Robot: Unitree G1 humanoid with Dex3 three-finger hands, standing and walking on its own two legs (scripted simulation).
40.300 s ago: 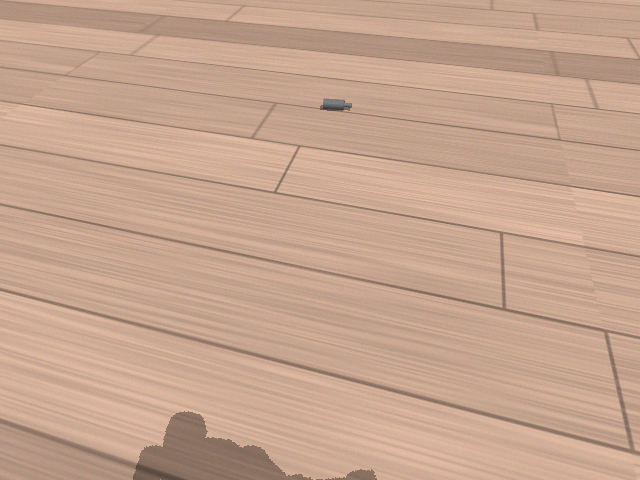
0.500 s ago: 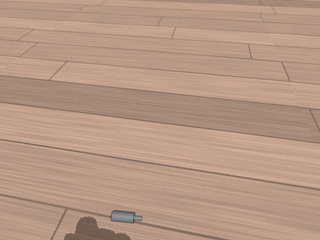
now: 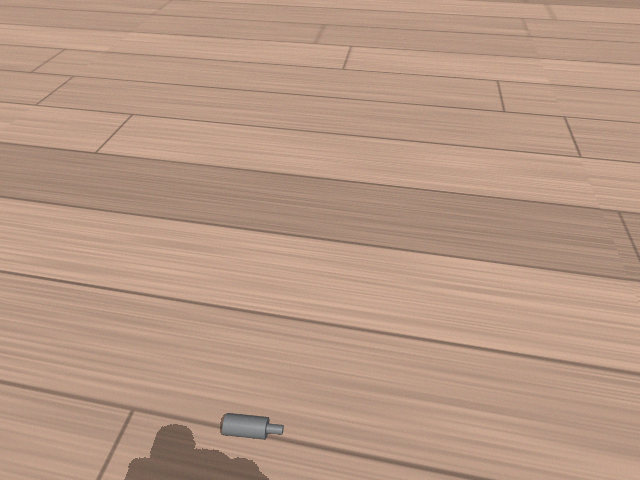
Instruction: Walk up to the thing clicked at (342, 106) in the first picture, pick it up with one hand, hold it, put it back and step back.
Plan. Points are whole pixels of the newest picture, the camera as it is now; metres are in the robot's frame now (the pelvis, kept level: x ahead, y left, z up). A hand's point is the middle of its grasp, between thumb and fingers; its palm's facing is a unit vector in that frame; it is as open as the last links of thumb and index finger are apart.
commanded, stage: stand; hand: left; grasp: from above
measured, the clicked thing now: (254, 426) +0.43 +0.24 -0.75
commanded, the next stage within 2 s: step back in 0.16 s
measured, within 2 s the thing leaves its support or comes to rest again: neither
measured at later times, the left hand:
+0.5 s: hand out of the picture +0.10 +0.32 -0.18, palm faces +0.01 -0.93 -0.37, open 7.4 cm
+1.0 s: hand out of the picture -0.03 +0.30 -0.16, palm faces -0.07 -0.91 -0.41, open 7.4 cm
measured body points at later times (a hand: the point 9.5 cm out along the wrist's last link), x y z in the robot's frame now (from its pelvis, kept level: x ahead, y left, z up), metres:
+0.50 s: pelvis -0.05 +0.05 -0.03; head +0.03 +0.07 +0.41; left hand +0.10 +0.36 -0.16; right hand +0.03 -0.28 -0.14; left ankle -0.04 +0.14 -0.75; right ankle -0.03 -0.12 -0.73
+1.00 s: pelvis -0.14 +0.04 -0.02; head -0.09 +0.02 +0.43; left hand -0.03 +0.35 -0.13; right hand -0.05 -0.27 -0.15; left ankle -0.12 +0.16 -0.69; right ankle -0.13 -0.07 -0.75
